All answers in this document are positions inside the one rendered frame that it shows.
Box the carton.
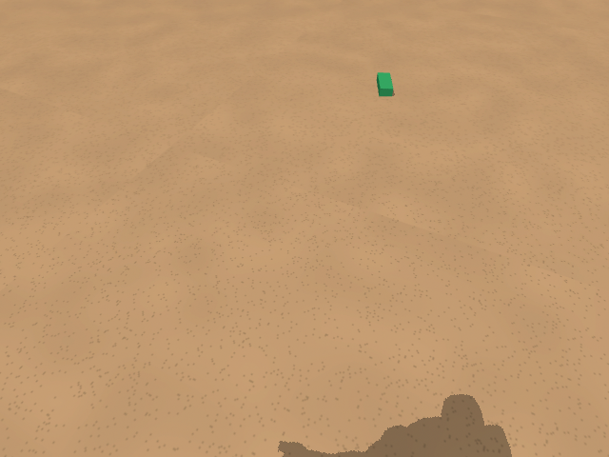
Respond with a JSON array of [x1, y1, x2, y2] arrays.
[[377, 72, 393, 96]]

